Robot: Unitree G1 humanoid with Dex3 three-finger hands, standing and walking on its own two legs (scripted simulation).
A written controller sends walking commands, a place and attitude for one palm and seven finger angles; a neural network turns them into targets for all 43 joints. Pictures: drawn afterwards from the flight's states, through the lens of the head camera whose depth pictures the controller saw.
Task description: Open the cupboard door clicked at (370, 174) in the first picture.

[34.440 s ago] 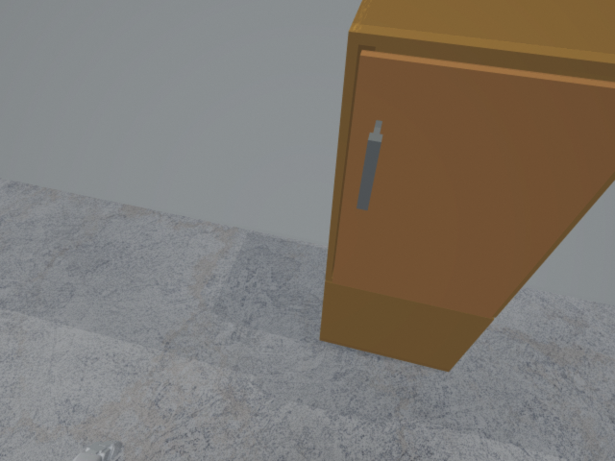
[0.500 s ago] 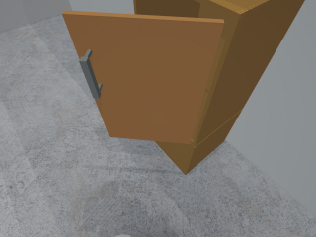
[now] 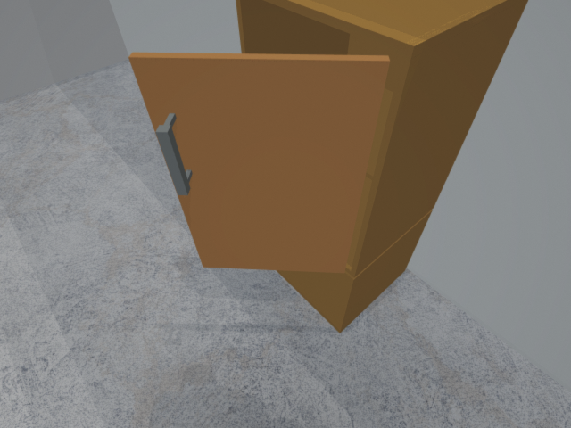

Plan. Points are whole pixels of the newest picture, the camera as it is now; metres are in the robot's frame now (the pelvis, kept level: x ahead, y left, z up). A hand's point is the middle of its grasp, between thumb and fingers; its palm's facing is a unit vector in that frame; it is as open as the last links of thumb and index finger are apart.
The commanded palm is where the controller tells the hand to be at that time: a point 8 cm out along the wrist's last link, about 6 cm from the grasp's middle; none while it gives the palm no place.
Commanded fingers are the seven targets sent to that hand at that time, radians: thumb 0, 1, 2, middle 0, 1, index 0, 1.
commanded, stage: come to a stop and stand still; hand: left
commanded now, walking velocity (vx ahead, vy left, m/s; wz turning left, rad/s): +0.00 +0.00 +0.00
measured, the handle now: (177, 155) +0.55 +0.23 +0.07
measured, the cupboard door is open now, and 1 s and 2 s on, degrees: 45 45 45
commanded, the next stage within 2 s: look again from close up in 0.08 s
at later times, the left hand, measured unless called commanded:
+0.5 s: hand out of the picture +0.04 +0.18 -0.17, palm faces -0.02 -0.98 -0.22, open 7.4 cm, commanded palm none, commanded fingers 0.00 0.90 0.90 -0.20 -0.30 -0.20 -0.30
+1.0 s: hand (156, 353) +0.22 +0.20 -0.01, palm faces +0.25 -0.97 -0.05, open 7.6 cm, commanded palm +0.14 +0.25 -0.05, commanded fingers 0.00 0.64 0.79 -0.22 -0.47 -0.22 -0.47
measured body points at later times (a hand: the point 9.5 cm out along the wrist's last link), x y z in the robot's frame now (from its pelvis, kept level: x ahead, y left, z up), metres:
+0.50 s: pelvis +0.01 +0.00 +0.01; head +0.03 +0.00 +0.45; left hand +0.04 +0.23 -0.15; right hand +0.00 -0.22 -0.16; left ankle +0.01 +0.12 -0.73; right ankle +0.00 -0.11 -0.73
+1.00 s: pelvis +0.02 +0.00 -0.01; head +0.03 +0.00 +0.44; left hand +0.20 +0.25 +0.00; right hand +0.16 -0.24 -0.11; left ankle +0.01 +0.12 -0.73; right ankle +0.00 -0.11 -0.73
